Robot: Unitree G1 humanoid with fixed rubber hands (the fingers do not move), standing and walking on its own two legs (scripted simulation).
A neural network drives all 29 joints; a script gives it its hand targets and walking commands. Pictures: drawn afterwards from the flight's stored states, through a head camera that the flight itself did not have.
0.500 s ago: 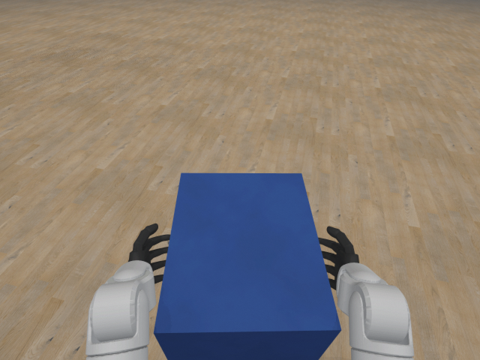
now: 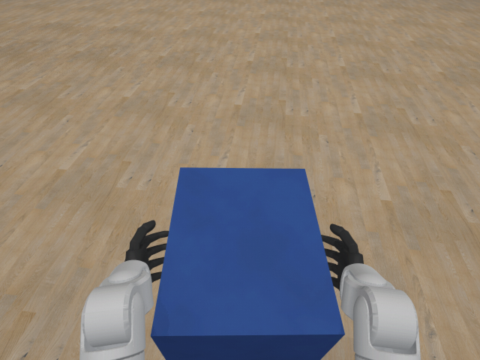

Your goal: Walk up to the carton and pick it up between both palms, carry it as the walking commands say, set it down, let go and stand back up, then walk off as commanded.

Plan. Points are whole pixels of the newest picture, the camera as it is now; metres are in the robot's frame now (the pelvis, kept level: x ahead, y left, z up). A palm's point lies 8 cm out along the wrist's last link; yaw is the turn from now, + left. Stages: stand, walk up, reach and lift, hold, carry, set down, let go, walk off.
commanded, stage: carry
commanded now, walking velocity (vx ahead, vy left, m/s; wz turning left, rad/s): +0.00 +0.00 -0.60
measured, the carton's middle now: (242, 270) +0.30 +0.00 +0.02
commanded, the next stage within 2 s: none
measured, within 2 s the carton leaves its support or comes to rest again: neither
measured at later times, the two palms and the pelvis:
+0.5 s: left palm (127, 265) +0.26 +0.16 +0.11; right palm (353, 279) +0.23 -0.15 +0.12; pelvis -0.02 +0.03 +0.02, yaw -6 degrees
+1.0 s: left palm (136, 271) +0.26 +0.15 +0.10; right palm (358, 289) +0.22 -0.15 +0.10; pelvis -0.02 +0.02 +0.02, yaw -6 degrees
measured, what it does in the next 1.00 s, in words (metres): steps on the spot: left foot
